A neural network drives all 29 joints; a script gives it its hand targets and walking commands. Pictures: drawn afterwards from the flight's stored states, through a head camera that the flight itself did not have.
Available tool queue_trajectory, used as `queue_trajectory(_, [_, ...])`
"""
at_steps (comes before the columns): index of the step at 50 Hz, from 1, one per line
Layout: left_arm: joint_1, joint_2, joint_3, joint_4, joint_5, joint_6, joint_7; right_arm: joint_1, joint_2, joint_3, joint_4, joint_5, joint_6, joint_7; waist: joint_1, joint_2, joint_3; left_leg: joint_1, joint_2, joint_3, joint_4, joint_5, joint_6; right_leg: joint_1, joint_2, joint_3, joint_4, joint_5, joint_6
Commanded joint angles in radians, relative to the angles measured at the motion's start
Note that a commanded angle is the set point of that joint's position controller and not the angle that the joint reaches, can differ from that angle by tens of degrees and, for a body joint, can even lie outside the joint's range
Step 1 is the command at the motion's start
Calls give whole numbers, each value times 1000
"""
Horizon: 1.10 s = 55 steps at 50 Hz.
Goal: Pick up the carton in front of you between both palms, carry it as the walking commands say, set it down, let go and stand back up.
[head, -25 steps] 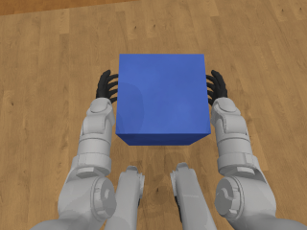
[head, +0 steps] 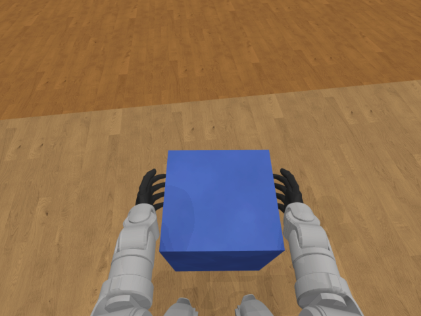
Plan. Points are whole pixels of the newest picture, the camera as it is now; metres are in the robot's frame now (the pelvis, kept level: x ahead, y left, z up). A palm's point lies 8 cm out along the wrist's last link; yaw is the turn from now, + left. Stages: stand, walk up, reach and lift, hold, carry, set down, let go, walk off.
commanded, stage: reach and lift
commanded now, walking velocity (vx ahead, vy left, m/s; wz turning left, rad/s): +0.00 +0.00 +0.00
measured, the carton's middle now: (217, 216) +0.35 -0.01 -0.10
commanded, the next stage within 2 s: hold in 1.38 s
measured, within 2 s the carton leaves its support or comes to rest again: neither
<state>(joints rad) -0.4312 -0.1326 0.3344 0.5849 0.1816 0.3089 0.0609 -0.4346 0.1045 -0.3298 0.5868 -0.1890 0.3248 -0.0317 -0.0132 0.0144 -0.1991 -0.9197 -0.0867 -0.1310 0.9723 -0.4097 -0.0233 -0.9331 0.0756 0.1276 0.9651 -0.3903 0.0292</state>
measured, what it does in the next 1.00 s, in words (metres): rises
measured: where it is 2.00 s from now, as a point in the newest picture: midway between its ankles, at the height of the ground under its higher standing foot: outside the picture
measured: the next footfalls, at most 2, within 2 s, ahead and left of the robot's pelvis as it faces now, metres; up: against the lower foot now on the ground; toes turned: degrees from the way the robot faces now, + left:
none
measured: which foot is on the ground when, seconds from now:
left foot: down 0.00-1.00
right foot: down 0.00-1.00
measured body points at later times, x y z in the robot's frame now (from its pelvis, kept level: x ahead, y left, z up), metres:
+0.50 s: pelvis +0.02 +0.00 +0.07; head -0.02 +0.00 +0.51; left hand +0.32 +0.15 +0.08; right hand +0.32 -0.15 +0.08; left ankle +0.03 +0.13 -0.67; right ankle +0.04 -0.13 -0.67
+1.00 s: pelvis +0.02 +0.00 +0.07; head -0.01 +0.00 +0.52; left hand +0.32 +0.15 +0.09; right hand +0.32 -0.15 +0.09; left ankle +0.03 +0.13 -0.67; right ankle +0.04 -0.13 -0.67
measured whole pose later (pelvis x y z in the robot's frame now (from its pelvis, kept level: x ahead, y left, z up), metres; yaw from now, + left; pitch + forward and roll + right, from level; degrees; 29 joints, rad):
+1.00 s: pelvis +0.02 +0.00 +0.07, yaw +0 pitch -4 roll +0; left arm -0.29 -0.16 0.28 0.35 0.28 0.63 -0.01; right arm -0.29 0.16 -0.27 0.34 -0.28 0.64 0.01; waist 0.00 0.01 0.00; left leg -0.13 -0.04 -0.14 0.43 -0.23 -0.01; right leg -0.15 0.04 0.13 0.42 -0.21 0.01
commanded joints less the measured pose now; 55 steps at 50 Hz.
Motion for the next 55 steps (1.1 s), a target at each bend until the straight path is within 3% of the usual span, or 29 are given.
queue_trajectory(1, [-464,-1028,-593,16,-120,5,-238,-470,1034,591,-5,130,-6,232,-2,-14,-474,351,-42,50,-199,323,6,442,47,-50,-183,339,-18])
queue_trajectory(15, [-271,-1018,-693,-165,-163,184,-274,-279,1024,695,-190,174,170,251,8,-12,-207,718,-10,43,-503,461,3,786,18,-40,-491,453,-13])
queue_trajectory(22, [-272,-986,-609,-162,-123,276,-293,-285,987,612,-191,134,259,270,8,-7,9,741,-1,46,-594,282,10,794,13,-52,-576,267,-21])
queue_trajectory(26, [-357,-1001,-574,-142,-112,279,-309,-369,996,575,-170,119,263,284,5,-5,30,726,5,52,-595,194,18,784,12,-62,-575,178,-29])
queue_trajectory(36, [-442,-1011,-588,-156,-119,277,-314,-453,1030,600,-181,133,264,291,13,-14,-56,758,2,62,-588,205,18,828,10,-65,-570,195,-23])
queue_trajectory(55, [-297,-967,-632,-282,-143,322,-306,-301,997,642,-307,158,309,270,12,-14,-65,851,-10,56,-620,419,5,920,19,-51,-609,417,-9])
